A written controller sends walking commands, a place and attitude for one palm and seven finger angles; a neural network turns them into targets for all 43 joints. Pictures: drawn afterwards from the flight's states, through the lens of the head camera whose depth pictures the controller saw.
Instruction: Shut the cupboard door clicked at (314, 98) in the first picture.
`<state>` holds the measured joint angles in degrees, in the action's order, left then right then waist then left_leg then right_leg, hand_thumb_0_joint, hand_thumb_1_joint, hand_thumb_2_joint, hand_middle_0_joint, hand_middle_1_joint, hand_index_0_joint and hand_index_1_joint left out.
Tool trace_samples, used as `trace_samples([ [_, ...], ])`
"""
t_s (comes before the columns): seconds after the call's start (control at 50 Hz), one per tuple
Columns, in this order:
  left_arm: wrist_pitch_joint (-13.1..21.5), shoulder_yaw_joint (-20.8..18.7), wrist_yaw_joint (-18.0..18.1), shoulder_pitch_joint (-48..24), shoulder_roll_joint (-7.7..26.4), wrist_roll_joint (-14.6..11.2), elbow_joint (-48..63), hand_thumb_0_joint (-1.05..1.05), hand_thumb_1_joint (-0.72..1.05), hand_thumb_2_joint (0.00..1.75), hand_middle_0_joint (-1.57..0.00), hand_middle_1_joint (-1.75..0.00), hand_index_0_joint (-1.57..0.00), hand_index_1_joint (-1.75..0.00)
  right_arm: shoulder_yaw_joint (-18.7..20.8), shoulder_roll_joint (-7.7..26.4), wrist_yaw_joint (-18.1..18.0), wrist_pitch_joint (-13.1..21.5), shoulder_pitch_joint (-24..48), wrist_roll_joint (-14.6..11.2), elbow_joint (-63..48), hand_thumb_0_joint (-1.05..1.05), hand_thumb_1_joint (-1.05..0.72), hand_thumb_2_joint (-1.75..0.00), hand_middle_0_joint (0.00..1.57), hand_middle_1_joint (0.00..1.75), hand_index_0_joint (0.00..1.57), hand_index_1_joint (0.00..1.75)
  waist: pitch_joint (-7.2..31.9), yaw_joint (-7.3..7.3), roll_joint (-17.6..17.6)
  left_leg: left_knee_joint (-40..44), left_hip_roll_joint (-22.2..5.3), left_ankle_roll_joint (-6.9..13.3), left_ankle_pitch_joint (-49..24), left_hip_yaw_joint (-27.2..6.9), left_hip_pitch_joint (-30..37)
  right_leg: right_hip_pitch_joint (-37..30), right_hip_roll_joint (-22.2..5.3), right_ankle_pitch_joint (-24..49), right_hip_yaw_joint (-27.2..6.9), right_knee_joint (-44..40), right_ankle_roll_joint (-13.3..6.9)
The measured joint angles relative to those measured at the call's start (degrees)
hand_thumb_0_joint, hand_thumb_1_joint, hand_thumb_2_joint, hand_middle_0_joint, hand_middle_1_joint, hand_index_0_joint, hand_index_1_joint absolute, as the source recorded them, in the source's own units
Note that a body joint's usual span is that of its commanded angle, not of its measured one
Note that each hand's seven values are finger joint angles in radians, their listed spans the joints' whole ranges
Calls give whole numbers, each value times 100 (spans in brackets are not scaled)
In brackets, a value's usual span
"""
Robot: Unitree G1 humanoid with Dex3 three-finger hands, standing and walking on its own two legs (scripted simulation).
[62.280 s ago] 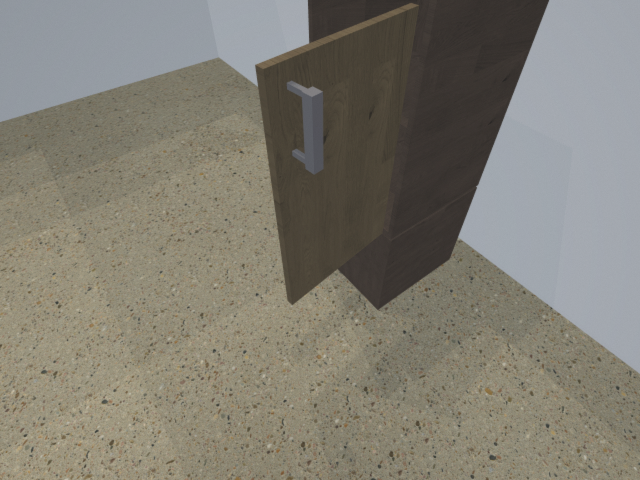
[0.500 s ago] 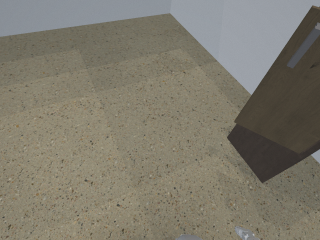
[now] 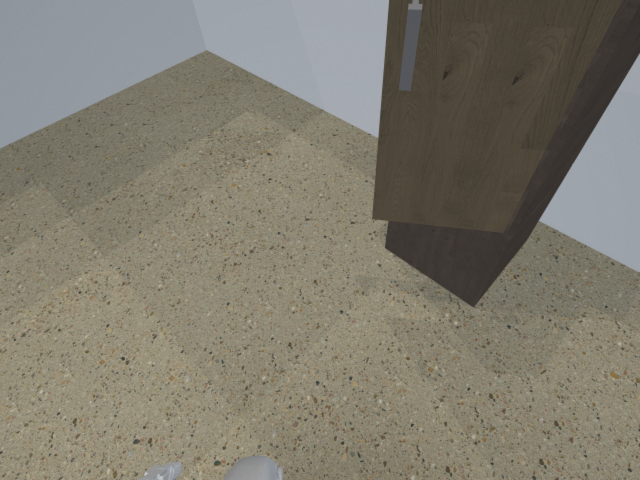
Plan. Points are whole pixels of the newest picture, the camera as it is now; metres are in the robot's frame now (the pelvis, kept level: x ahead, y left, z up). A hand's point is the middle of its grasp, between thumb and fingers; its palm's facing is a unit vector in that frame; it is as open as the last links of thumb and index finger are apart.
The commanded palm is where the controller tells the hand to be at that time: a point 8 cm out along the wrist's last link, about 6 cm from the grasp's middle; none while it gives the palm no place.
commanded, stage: turn to face it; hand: left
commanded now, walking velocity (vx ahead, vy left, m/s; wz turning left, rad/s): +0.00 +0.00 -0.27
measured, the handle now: (410, 44) +0.76 -0.14 +0.15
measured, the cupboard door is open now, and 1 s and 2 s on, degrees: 33 33 33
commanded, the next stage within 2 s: take the last steps up to it in 0.20 s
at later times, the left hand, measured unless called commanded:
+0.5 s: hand out of the picture +0.12 +0.23 -0.17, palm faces -0.13 -0.97 -0.19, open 7.4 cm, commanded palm none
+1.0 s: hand (284, 425) +0.22 +0.08 -0.17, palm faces -0.23 -0.96 -0.19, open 7.3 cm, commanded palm none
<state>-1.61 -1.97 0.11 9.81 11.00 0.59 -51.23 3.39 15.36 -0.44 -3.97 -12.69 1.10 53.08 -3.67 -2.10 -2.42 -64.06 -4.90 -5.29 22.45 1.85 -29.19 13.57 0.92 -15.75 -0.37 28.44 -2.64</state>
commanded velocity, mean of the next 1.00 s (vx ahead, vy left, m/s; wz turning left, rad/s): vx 0.21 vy -0.10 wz -0.17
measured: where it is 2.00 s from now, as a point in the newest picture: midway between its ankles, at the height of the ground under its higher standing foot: (391, 459)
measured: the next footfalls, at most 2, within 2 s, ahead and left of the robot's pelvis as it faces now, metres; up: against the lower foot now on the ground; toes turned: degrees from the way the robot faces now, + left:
left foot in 0.26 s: +0.08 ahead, +0.14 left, +0.00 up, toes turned -2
right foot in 0.72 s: +0.11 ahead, -0.16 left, +0.00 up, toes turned -19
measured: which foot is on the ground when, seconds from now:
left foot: up 0.00-0.24, down 0.26-0.74, up 0.76-1.00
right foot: down 0.00-0.26, up 0.28-0.70, down 0.72-1.00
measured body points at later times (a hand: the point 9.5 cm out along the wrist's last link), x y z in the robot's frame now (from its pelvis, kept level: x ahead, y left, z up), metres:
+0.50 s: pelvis +0.04 +0.03 +0.01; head +0.07 +0.05 +0.45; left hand +0.13 +0.28 -0.15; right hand +0.05 -0.21 -0.13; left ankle +0.04 +0.14 -0.74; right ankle -0.03 -0.10 -0.66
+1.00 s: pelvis +0.15 -0.09 +0.00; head +0.17 -0.10 +0.45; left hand +0.24 +0.13 -0.16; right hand +0.13 -0.35 -0.15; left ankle +0.23 +0.01 -0.69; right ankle +0.07 -0.15 -0.74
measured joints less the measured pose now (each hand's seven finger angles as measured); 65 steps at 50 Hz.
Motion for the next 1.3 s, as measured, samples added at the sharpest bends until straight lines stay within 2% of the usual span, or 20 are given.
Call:
trace_samples([
  [0.18,12,-33,7,280,-85,55,-212,1,91,90,-20,-30,-20,-30,-80,-259,-11,71,159,-35,25,1,-91,-89,20,30,20,30,157,190,204,1621,199,47,70,-65,488,-139,162,9,-259,-172,44],
  [0.24,-31,-79,30,374,-35,27,-299,1,91,90,-20,-30,-20,-30,-130,-324,-38,178,171,-53,5,1,-91,-89,20,30,20,30,198,244,290,2868,293,122,-570,-11,1054,-62,205,-168,-358,94,146],
  [0.28,-82,-113,41,400,39,-19,-369,1,91,90,-20,-30,-20,-30,-167,-385,-64,274,164,-25,17,1,-91,-89,20,30,20,30,222,240,381,3170,320,448,-671,50,1225,93,211,-427,-394,484,213],
  [0.32,-142,-155,46,400,128,-24,-424,1,91,90,-20,-30,-20,-30,-233,-477,-83,288,163,31,8,1,-91,-89,20,30,20,30,189,284,510,3121,324,620,-522,195,1287,356,174,-1063,-350,1268,256],
  [0.4,-217,-220,-51,381,224,36,-511,1,91,90,-20,-30,-20,-30,-311,-575,-119,342,24,102,-10,1,-91,-89,20,30,20,30,183,245,485,3468,227,633,-611,311,1527,827,97,-1218,-124,2699,342],
  [0.48,-213,-249,-181,373,273,73,-533,1,91,90,-20,-30,-20,-30,-292,-592,-105,421,-213,115,80,1,-90,-89,20,30,20,30,222,197,389,3882,116,592,-745,439,1783,1069,-73,-814,18,3076,393],
  [0.6,-214,-236,-302,205,272,93,-534,1,91,90,-20,-30,-19,-30,-147,-476,-74,483,-622,135,339,1,-90,-89,20,30,20,30,213,27,244,4202,-90,417,-733,688,2139,1089,-329,-486,188,2096,430],
  [0.7,-95,-206,-366,-33,226,93,-478,1,91,90,-19,-30,-19,-30,-17,-258,-36,432,-929,138,618,1,-90,-89,20,30,20,30,183,-152,109,3851,-343,138,-344,832,2276,667,-309,-199,401,712,352],
  [0.72,-30,-198,-371,-55,235,93,-447,1,91,90,-19,-30,-19,-30,0,-222,-24,418,-1014,124,672,1,-90,-89,20,30,20,30,203,-161,113,3624,-395,75,-180,835,2245,475,-278,-74,435,357,301],
  [0.74,60,-196,-349,-101,214,102,-443,1,91,90,-20,-30,-20,-30,17,-176,-10,391,-1058,95,742,1,-90,-89,20,30,20,30,195,-147,63,3221,-497,145,23,792,2122,418,-211,121,474,301,221],
  [0.78,197,-156,-268,-155,112,75,-447,1,91,90,-20,-30,-20,-30,26,-103,-5,265,-1010,48,891,1,-91,-89,20,30,20,30,161,-125,-32,1864,-462,310,667,380,1591,356,-110,-41,570,489,83],
  [0.82,267,-114,-189,-73,24,55,-453,0,91,90,-20,-30,-20,-30,32,-94,2,211,-898,35,953,1,-91,-89,20,30,20,30,198,-66,-4,716,-294,400,630,184,1000,134,-63,-127,595,279,-1],
  [0.86,289,-82,-116,67,-38,39,-524,0,91,90,-20,-30,-20,-30,36,-124,22,231,-731,53,901,1,-91,-89,20,30,20,30,227,-31,78,206,-207,401,327,205,542,-152,-16,-39,581,-99,-39],
  [0.96,343,-40,-13,410,-82,36,-847,0,93,90,-20,-30,-20,-30,18,-271,72,341,-265,88,556,1,-91,-89,19,30,19,30,234,-51,153,638,-155,315,-320,300,-92,-730,182,16,643,-764,-146],
  [1.06,344,-2,-4,686,-97,57,-1106,0,93,90,-20,-30,-20,-30,-67,-479,87,425,145,76,377,1,-91,-89,19,30,19,30,141,91,215,1979,-63,381,-481,426,59,-1147,371,-307,675,-836,-181],
  [1.12,296,-8,-11,887,-109,9,-1212,0,92,90,-20,-30,-20,-30,-140,-568,57,571,258,93,299,1,-91,-89,19,30,20,30,96,156,304,2915,113,574,-1154,519,541,-1153,361,-853,644,-152,-145],
  [1.16,209,-8,-18,921,-89,-24,-1253,0,92,90,-20,-30,-20,-30,-182,-648,13,659,317,137,269,1,-91,-89,20,30,20,30,45,171,462,2662,163,817,-1032,634,603,-558,237,-1162,485,1426,-104],
  [1.22,96,-36,-50,809,-54,44,-1227,1,92,90,-20,-30,-20,-30,-227,-715,-42,641,199,117,243,0,-91,-89,20,30,20,30,26,165,562,2800,208,820,-718,708,915,426,91,-1125,257,3334,-11],
  [1.26,61,-63,-77,639,-56,75,-1120,1,92,90,-20,-30,-20,-30,-220,-715,-88,615,59,101,306,0,-91,-89,20,30,20,30,-2,172,512,3135,225,721,-822,652,1153,878,-95,-825,205,3594,106],
  [1.3,48,-72,-64,465,-83,58,-965,1,92,90,-20,-30,-20,-30,-203,-663,-143,563,-58,83,412,0,-92,-89,20,30,20,30,-39,193,418,3459,218,691,-932,573,1360,1109,-275,-599,139,3140,239],
])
